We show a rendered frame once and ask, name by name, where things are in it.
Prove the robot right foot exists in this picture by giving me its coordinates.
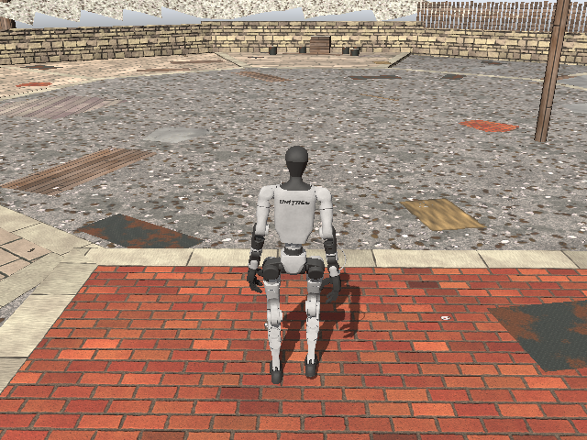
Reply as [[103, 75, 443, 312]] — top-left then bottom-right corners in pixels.
[[305, 354, 318, 378]]

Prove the robot left upper arm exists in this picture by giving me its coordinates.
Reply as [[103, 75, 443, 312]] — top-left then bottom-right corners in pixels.
[[255, 184, 277, 237]]

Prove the robot right upper arm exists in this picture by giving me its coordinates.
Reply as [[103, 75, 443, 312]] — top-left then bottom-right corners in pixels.
[[315, 186, 333, 240]]

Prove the left robot hand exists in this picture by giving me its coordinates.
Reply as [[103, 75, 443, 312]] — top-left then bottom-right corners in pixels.
[[247, 268, 269, 293]]

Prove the right robot hand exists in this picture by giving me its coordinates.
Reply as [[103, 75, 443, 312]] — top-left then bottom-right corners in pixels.
[[319, 275, 341, 303]]

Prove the robot right forearm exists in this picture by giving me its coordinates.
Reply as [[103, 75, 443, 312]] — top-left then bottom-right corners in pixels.
[[323, 226, 340, 277]]

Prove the robot left shin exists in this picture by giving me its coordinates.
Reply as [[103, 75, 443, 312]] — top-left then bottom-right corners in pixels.
[[267, 310, 282, 371]]

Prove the robot left forearm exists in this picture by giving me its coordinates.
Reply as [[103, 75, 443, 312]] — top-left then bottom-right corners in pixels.
[[248, 223, 265, 270]]

